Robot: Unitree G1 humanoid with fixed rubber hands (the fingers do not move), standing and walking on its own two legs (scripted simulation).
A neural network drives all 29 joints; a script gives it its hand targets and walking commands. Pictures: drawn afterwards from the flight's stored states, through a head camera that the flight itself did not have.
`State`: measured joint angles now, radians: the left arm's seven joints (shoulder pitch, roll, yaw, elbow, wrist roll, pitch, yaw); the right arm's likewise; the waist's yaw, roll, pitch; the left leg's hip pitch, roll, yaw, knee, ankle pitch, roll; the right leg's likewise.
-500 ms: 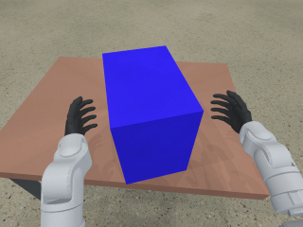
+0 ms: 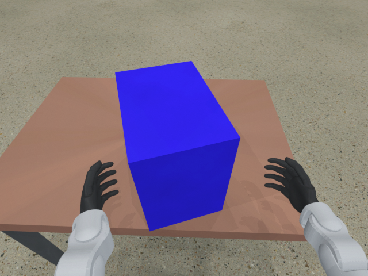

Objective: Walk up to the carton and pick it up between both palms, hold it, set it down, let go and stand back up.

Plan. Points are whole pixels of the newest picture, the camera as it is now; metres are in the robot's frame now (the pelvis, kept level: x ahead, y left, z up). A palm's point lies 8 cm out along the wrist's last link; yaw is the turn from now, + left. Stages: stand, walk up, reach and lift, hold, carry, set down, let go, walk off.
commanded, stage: set down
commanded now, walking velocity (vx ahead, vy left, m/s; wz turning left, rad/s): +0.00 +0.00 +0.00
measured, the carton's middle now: (171, 144) +0.42 +0.06 +0.05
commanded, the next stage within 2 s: none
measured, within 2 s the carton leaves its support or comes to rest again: neither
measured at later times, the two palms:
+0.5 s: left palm (110, 240) +0.19 +0.16 +0.04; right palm (319, 245) +0.20 -0.24 +0.02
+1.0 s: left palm (106, 254) +0.18 +0.18 +0.00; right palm (317, 259) +0.19 -0.24 -0.01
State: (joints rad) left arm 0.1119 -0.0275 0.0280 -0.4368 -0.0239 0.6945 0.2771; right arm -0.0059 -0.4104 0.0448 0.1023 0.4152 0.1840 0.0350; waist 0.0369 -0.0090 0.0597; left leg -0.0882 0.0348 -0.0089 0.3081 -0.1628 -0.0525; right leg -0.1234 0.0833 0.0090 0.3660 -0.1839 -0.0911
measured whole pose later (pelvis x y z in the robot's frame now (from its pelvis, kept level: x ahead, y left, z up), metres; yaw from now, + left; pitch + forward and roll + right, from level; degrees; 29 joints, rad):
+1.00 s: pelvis +0.02 +0.01 +0.00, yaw -1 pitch +0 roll +1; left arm 0.45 -0.04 -0.10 -0.04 0.07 -0.04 0.28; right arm 0.35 -0.42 0.08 0.41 0.40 -0.35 0.23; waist 0.05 -0.06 0.04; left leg -0.16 0.03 0.00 0.38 -0.23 -0.05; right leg -0.19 0.08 0.02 0.42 -0.23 -0.08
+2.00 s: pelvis +0.02 +0.05 +0.00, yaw -3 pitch -4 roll +0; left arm 0.25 0.12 -0.02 0.47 0.07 0.13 0.10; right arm 0.21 -0.28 -0.05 0.56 0.12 -0.25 0.15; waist -0.01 -0.07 0.07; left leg -0.06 0.01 0.06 0.35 -0.22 0.01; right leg -0.08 0.05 0.06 0.34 -0.19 -0.03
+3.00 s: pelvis +0.00 +0.05 -0.01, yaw -3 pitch +0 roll -1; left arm 0.28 0.23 0.05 0.74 0.02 -0.01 -0.01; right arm 0.30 -0.26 -0.03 0.67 -0.01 -0.03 0.00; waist 0.01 0.03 0.05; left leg -0.23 0.01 0.06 0.51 -0.28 0.02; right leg -0.24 0.03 0.00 0.48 -0.24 -0.01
